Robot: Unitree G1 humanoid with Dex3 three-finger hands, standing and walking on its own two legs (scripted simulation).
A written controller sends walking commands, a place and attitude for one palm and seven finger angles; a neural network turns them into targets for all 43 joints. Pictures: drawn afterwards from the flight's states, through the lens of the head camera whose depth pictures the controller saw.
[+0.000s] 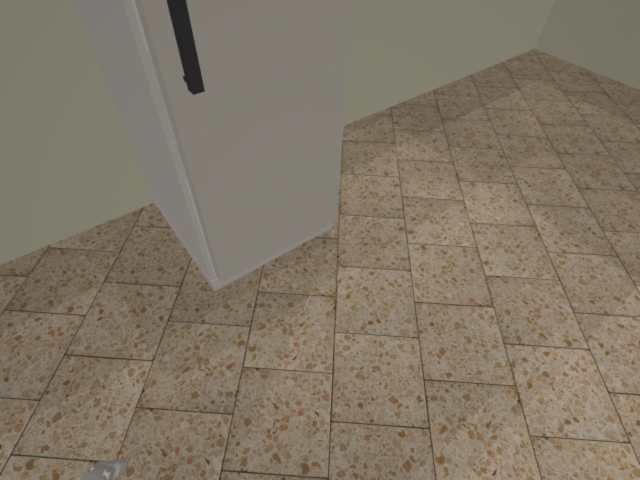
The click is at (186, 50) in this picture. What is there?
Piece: fridge door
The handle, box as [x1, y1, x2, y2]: [167, 0, 204, 94]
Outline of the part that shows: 167,0 185,74 183,78 187,83 188,89 193,94 204,91 185,0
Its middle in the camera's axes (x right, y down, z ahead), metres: -0.28 -0.41 +0.76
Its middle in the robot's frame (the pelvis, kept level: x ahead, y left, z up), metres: +0.86 +0.33 +0.18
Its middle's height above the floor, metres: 0.95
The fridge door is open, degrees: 0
